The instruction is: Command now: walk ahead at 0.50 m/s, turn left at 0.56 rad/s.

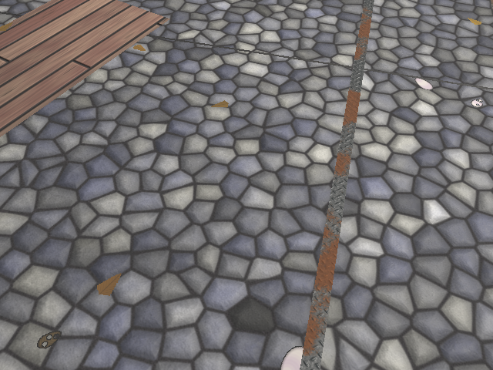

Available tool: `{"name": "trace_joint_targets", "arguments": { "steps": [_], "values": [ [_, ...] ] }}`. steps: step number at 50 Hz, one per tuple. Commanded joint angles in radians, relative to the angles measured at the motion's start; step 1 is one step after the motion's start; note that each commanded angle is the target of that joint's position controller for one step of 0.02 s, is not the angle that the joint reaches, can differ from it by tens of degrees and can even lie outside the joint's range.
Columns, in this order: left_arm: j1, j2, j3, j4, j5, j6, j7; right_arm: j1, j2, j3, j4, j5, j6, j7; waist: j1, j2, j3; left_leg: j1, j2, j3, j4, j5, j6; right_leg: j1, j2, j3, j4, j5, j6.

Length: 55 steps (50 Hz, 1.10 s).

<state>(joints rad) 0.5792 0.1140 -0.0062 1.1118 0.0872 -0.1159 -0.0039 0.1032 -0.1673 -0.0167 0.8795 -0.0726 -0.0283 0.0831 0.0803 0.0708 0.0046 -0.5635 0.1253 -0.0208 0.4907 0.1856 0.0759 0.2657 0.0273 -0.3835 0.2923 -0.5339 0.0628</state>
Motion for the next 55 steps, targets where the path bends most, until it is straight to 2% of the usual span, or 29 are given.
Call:
{"name": "trace_joint_targets", "arguments": {
  "steps": [1, 2, 4, 5, 6, 7, 8, 9, 11, 13, 16, 18, 21, 25, 26, 27, 28, 29, 31, 33, 35, 38, 43, 44, 45, 46, 47, 49, 55],
  "values": [
    [0.094, 0.136, 0.032, 0.013, -0.009, 0.017, 0.018, -0.181, -0.034, 0.005, -0.077, -0.008, -0.016, -0.007, 0.019, -0.043, 0.211, -0.205, -0.017, 0.028, -0.08, -0.105, -0.001, 0.072, -0.303, 0.103, -0.05, 0.747, -0.232],
    [-0.083, 0.329, 0.108, -0.036, -0.169, 0.061, 0.044, -0.22, -0.13, -0.044, -0.125, 0.169, -0.026, 0.0, -0.062, -0.112, 0.34, -0.14, -0.103, 0.102, -0.045, -0.147, 0.036, -0.104, -0.313, 0.094, 0.15, 0.988, -0.141],
    [-0.062, 0.302, 0.106, -0.06, -0.146, 0.079, 0.059, 0.108, -0.19, -0.087, -0.026, 0.146, -0.032, -0.004, -0.182, -0.136, 0.038, 0.343, -0.151, 0.109, -0.009, -0.05, 0.096, -0.222, -0.289, 0.086, 0.543, 1.073, -0.102],
    [-0.107, 0.264, 0.101, -0.081, -0.138, 0.066, 0.052, 0.294, -0.239, -0.118, 0.041, 0.122, -0.021, -0.028, -0.271, -0.107, -0.036, 0.622, -0.112, 0.055, -0.071, 0.098, 0.128, -0.418, -0.208, 0.078, 0.842, 0.863, -0.046],
    [-0.132, 0.12, 0.078, -0.144, -0.082, 0.039, 0.037, 0.348, -0.312, -0.122, 0.077, 0.093, -0.018, -0.053, -0.2, 0.207, -0.125, 1.018, 0.029, -0.151, 0.166, 0.615, 0.139, -0.88, -0.064, 0.175, 1.32, -0.213, 0.006],
    [-0.005, 0.129, 0.061, -0.181, -0.105, -0.007, 0.018, 0.362, -0.334, -0.111, 0.058, 0.075, -0.033, -0.047, -0.152, 0.193, -0.431, 1.247, 0.157, -0.421, 0.248, 0.816, 0.321, -0.997, -0.041, 0.418, 1.48, -0.272, 0.002],
    [-0.126, 0.16, 0.06, -0.257, -0.153, -0.034, 0.013, 0.437, -0.333, -0.126, 0.06, 0.071, -0.019, -0.045, -0.227, 0.137, -0.553, 1.278, 0.206, -0.552, 0.056, 0.365, 0.426, -1.062, -0.027, 0.48, 1.49, -0.214, 0.004],
    [-0.21, 0.158, 0.054, -0.298, -0.172, -0.045, 0.018, 0.39, -0.282, -0.116, 0.058, 0.087, -0.015, -0.057, -0.193, 0.036, -0.422, 1.135, 0.164, -0.561, -0.087, -0.102, 0.367, -1.147, -0.077, 0.478, 1.337, -0.088, -0.019],
    [-0.233, 0.229, 0.076, -0.27, -0.133, -0.027, 0.045, 0.105, -0.208, -0.087, -0.05, 0.086, -0.029, -0.064, -0.082, -0.173, -0.169, 0.665, 0.164, -0.527, -0.181, -0.09, 0.316, -1.046, -0.144, 0.481, 1.212, 0.128, -0.017],
    [-0.214, 0.217, 0.095, -0.275, -0.092, 0.004, 0.049, 0.046, -0.209, -0.085, -0.065, 0.086, -0.036, -0.067, -0.017, -0.149, -0.063, 0.352, 0.116, -0.411, -0.193, 0.063, 0.287, -0.897, -0.184, 0.494, 1.031, 0.181, 0.02],
    [-0.366, 0.211, 0.094, -0.34, -0.075, 0.005, 0.049, 0.098, -0.226, -0.087, -0.058, 0.085, -0.048, -0.098, -0.041, -0.036, 0.001, 0.155, -0.008, -0.248, -0.206, 0.166, 0.235, -0.805, -0.162, 0.44, 0.705, 0.327, 0.031],
    [-0.483, 0.194, 0.082, -0.374, -0.068, -0.005, 0.043, 0.122, -0.237, -0.094, -0.06, 0.095, -0.037, -0.119, -0.082, -0.018, -0.006, 0.154, -0.091, -0.172, -0.156, 0.226, 0.174, -0.743, -0.084, 0.404, 0.461, 0.516, 0.016],
    [-0.581, 0.193, 0.079, -0.414, -0.082, -0.015, 0.024, 0.204, -0.222, -0.093, -0.032, 0.104, -0.019, -0.131, -0.137, 0.008, -0.037, 0.22, -0.094, -0.187, -0.105, 0.137, 0.102, -0.673, -0.005, 0.376, 0.276, 0.726, -0.006],
    [-0.487, 0.237, 0.095, -0.404, -0.06, -0.018, 0.014, 0.18, -0.168, -0.081, -0.035, 0.094, -0.011, -0.138, -0.058, 0.033, -0.092, 0.358, -0.075, -0.26, 0.087, 0.149, 0.054, -0.56, -0.004, 0.401, 0.172, 0.74, -0.091],
    [-0.39, 0.271, 0.104, -0.385, -0.046, -0.02, 0.014, 0.152, -0.159, -0.077, -0.054, 0.084, -0.011, -0.135, -0.009, -0.011, -0.157, 0.325, -0.132, -0.229, 0.237, 0.116, 0.014, -0.4, -0.069, 0.44, 0.172, 1.01, -0.124],
    [-0.292, 0.316, 0.107, -0.377, -0.022, -0.017, 0.011, 0.26, -0.136, -0.069, -0.054, 0.08, -0.02, -0.129, -0.014, -0.205, -0.303, 0.131, -0.232, -0.192, 0.585, -0.321, -0.054, -0.092, -0.307, 0.657, 0.254, 1.426, -0.3],
    [-0.237, 0.269, 0.098, -0.338, -0.052, -0.006, -0.001, 0.399, -0.136, -0.054, -0.027, 0.091, -0.026, -0.107, -0.046, -0.403, -0.486, 0.025, -0.275, -0.185, 0.774, -0.897, -0.088, 0.059, -0.476, 0.934, 0.215, 1.356, -0.449],
    [-0.279, 0.229, 0.088, -0.349, -0.08, 0.008, -0.007, 0.387, -0.216, -0.073, 0.003, 0.092, -0.013, -0.095, -0.041, -0.264, -0.435, -0.011, -0.206, -0.202, 0.824, -0.878, -0.099, -0.028, -0.425, 0.959, 0.165, 0.987, -0.422],
    [-0.454, 0.204, 0.074, -0.376, -0.084, 0.047, -0.011, 0.196, -0.207, -0.079, -0.039, 0.086, 0.033, -0.105, -0.066, -0.119, -0.161, -0.056, -0.134, -0.085, 0.755, -0.754, -0.124, -0.364, -0.312, 0.847, 0.06, 0.52, -0.339],
    [-0.549, 0.256, 0.091, -0.401, -0.072, 0.08, -0.006, 0.154, -0.172, -0.077, -0.058, 0.076, 0.057, -0.118, -0.111, -0.158, -0.051, 0.078, -0.122, -0.027, 0.511, -0.713, -0.115, -0.623, -0.21, 0.738, -0.01, 0.39, -0.26],
    [-0.52, 0.293, 0.111, -0.404, -0.066, 0.095, 0.001, 0.169, -0.128, -0.068, -0.049, 0.072, 0.048, -0.13, -0.105, -0.21, -0.088, 0.182, -0.158, 0.003, 0.377, -0.676, -0.115, -0.65, -0.172, 0.688, -0.021, 0.466, -0.269],
    [-0.472, 0.299, 0.121, -0.402, -0.09, 0.103, 0.023, 0.149, -0.149, -0.07, -0.054, 0.077, 0.036, -0.135, -0.093, -0.22, -0.161, 0.228, -0.165, -0.025, 0.26, -0.548, -0.104, -0.59, -0.201, 0.738, -0.028, 0.395, -0.283],
    [-0.463, 0.278, 0.121, -0.413, -0.11, 0.129, 0.048, 0.171, -0.177, -0.086, -0.054, 0.069, 0.025, -0.128, -0.14, -0.194, -0.117, 0.436, -0.142, -0.022, -0.035, -0.411, -0.052, -0.742, -0.125, 0.733, 0.035, 0.183, -0.195],
    [-0.455, 0.235, 0.109, -0.424, -0.11, 0.128, 0.045, 0.23, -0.244, -0.103, -0.055, 0.052, 0.025, -0.137, -0.152, -0.082, -0.125, 0.549, 0.033, -0.175, -0.126, -0.469, 0.009, -0.876, -0.066, 0.667, 0.204, 0.087, -0.134],
    [-0.464, 0.2, 0.102, -0.467, -0.119, 0.122, 0.04, 0.194, -0.316, -0.12, -0.062, 0.03, 0.028, -0.137, -0.117, 0.199, -0.081, 0.461, 0.238, -0.438, -0.248, -0.449, 0.144, -0.993, 0.083, 0.46, 0.471, -0.006, -0.087],
    [-0.446, 0.276, 0.126, -0.454, -0.104, 0.112, 0.039, 0.126, -0.264, -0.104, -0.101, 0.014, 0.017, -0.139, -0.108, 0.152, -0.082, 0.398, 0.287, -0.468, -0.249, -0.332, 0.203, -0.966, 0.03, 0.518, 0.678, -0.028, -0.061],
    [-0.39, 0.309, 0.143, -0.428, -0.108, 0.117, 0.035, 0.042, -0.222, -0.091, -0.127, 0.027, 0.007, -0.143, -0.061, 0.084, -0.082, 0.397, 0.24, -0.368, -0.214, -0.225, 0.175, -0.966, 0.025, 0.529, 0.783, 0.024, -0.052],
    [-0.327, 0.292, 0.144, -0.388, -0.097, 0.14, 0.043, -0.024, -0.191, -0.081, -0.146, 0.063, -0.002, -0.139, -0.044, 0.026, -0.067, 0.429, 0.157, -0.212, -0.17, -0.117, 0.109, -0.989, 0.012, 0.513, 0.887, 0.115, -0.018],
    [-0.454, 0.228, 0.11, -0.485, -0.111, 0.156, 0.026, 0.08, -0.231, -0.091, -0.117, 0.064, 0.022, -0.155, -0.115, 0.065, -0.062, 0.542, 0.154, -0.066, -0.156, 0.035, 0.137, -0.992, -0.044, 0.433, 0.729, 0.206, 0.045]
  ]
}}
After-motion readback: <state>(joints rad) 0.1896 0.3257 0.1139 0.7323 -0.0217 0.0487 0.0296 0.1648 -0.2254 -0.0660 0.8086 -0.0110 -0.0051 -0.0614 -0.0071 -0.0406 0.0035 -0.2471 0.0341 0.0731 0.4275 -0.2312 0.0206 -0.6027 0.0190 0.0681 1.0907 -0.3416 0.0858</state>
